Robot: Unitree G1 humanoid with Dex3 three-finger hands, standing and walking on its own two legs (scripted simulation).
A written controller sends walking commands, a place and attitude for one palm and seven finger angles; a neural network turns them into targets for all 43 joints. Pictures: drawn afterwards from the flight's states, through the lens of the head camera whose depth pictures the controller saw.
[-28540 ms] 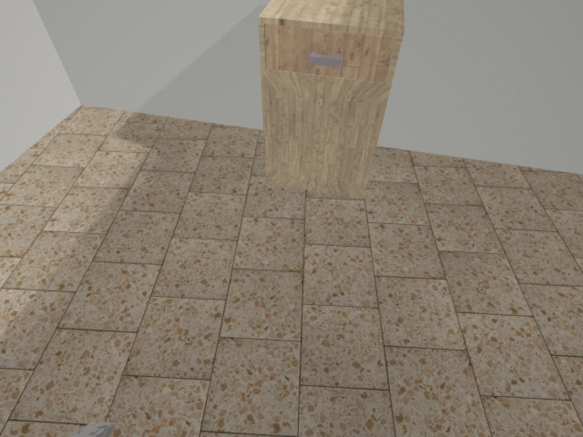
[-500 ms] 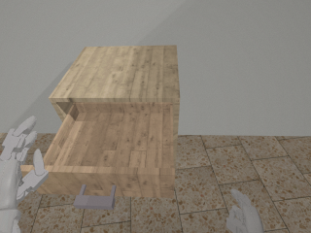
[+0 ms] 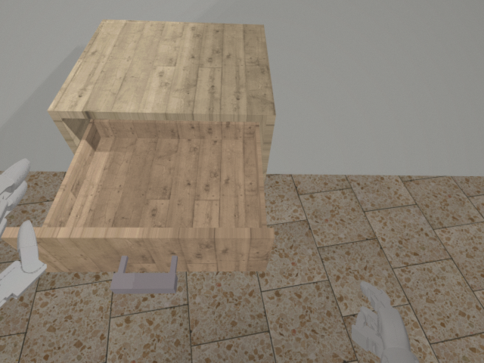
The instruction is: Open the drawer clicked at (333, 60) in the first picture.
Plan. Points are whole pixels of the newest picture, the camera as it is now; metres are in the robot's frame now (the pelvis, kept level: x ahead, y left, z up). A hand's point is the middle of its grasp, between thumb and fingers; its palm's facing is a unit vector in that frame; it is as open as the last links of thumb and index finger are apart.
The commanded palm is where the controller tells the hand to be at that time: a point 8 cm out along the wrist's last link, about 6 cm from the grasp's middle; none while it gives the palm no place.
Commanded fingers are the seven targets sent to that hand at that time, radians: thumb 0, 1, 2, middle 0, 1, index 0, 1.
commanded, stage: step back with the hand held close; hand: left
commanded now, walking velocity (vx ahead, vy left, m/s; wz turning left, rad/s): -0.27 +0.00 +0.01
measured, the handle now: (147, 271) +0.28 +0.19 -0.07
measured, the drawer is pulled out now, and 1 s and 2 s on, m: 0.30 0.30 0.30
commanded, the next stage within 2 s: stop stepping back and stand still in 0.80 s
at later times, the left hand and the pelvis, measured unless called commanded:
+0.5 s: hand (13, 320) +0.14 +0.24 +0.16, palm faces +0.31 -0.83 -0.46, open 7.4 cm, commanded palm +0.08 +0.27 +0.18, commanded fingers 0.00 0.90 0.90 -0.20 -0.30 -0.20 -0.30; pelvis -0.07 +0.00 +0.00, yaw -3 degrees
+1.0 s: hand out of the picture -0.01 +0.18 +0.16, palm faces +0.24 -0.85 -0.47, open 7.4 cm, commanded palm -0.08 +0.24 +0.18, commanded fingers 0.00 0.90 0.90 -0.20 -0.30 -0.20 -0.30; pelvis -0.22 -0.04 +0.00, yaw -2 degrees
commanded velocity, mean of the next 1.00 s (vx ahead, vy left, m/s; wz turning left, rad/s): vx -0.28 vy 0.00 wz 0.03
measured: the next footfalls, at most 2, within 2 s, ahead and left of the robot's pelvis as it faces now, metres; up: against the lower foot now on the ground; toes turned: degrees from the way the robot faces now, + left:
right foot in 0.52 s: -0.13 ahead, -0.13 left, +0.00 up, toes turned -4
left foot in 0.82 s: -0.10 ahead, +0.08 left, +0.00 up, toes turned -1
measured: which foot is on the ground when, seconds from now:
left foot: down 0.00-0.62, up 0.64-0.80, down 0.82-1.00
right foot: down 0.00-0.28, up 0.30-0.50, down 0.52-0.84, up 0.86-1.00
